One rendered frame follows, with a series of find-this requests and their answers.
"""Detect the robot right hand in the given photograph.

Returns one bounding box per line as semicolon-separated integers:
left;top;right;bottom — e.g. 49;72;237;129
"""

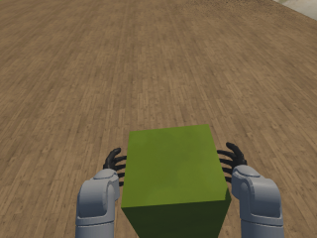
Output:
217;142;248;183

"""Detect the left robot forearm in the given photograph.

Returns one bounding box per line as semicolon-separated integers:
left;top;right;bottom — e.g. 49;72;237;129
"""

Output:
74;169;120;238

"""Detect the robot left hand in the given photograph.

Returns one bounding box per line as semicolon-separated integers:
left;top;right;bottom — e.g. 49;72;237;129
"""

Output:
102;148;127;186

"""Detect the right robot forearm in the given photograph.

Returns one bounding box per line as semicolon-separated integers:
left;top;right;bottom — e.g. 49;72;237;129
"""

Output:
231;165;284;238

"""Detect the carton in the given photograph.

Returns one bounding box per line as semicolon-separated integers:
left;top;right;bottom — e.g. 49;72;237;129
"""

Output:
121;124;232;238

